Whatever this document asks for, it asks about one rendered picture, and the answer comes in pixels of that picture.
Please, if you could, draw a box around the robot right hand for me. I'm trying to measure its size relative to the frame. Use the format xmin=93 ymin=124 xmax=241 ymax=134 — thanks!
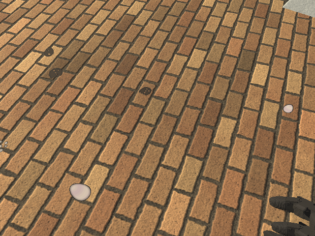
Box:
xmin=263 ymin=196 xmax=315 ymax=236

